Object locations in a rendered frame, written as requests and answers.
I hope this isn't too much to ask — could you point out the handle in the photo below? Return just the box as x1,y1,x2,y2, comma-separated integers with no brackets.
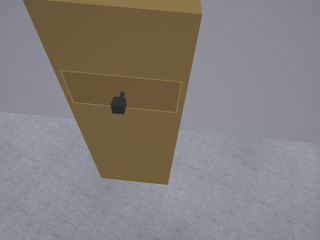
110,91,127,115

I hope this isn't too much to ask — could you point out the drawer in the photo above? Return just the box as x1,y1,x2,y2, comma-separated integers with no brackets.
61,70,181,112

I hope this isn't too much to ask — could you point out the cabinet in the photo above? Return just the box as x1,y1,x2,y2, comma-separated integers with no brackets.
23,0,203,185

